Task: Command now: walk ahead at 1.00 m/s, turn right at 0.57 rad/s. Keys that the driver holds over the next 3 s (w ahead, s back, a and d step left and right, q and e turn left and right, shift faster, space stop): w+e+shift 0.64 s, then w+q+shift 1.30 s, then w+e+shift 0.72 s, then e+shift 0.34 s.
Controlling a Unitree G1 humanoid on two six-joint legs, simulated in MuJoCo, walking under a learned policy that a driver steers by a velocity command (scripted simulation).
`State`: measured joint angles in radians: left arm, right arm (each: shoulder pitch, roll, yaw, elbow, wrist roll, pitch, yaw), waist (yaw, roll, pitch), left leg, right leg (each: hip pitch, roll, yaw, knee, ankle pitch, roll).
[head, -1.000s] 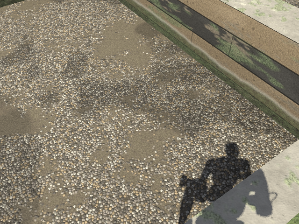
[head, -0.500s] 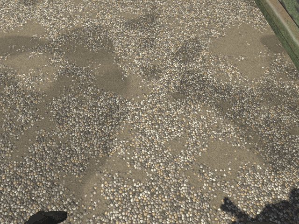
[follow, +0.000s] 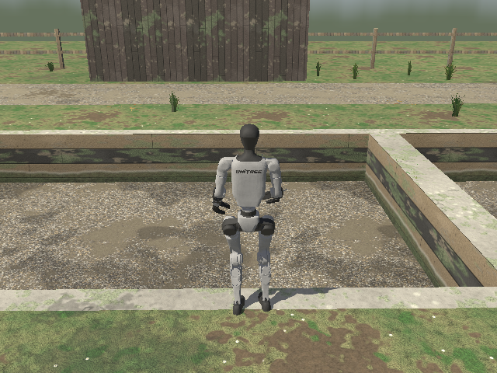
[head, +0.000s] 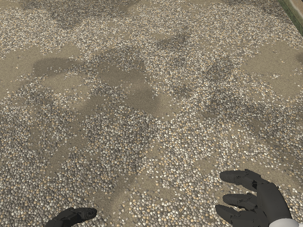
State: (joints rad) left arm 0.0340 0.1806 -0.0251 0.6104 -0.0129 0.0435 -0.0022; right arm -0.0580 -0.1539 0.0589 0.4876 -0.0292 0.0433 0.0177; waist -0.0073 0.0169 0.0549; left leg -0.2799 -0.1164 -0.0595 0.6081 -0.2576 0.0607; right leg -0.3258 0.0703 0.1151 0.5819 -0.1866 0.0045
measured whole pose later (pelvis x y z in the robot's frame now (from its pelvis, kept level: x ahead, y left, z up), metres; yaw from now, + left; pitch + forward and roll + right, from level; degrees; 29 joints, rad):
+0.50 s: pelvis -0.02 -0.05 -0.01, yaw -23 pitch +0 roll +2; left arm 0.01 0.25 0.01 0.52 -0.02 0.08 -0.02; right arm 0.07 -0.25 -0.02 0.53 -0.02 0.01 0.01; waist 0.00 0.02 0.07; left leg -0.38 -0.04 0.01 0.85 -0.46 -0.03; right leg -0.49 0.20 0.14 0.68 -0.16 -0.09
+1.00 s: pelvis -0.01 -0.19 -0.01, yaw -30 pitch +2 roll +2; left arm 0.12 0.18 -0.02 0.58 0.02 -0.01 0.01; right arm 0.15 -0.25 -0.05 0.60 -0.01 0.01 -0.01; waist -0.02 0.00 0.00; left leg -0.58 -0.06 -0.12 1.25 -0.29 -0.03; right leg -0.46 0.00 -0.09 0.70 -0.28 -0.08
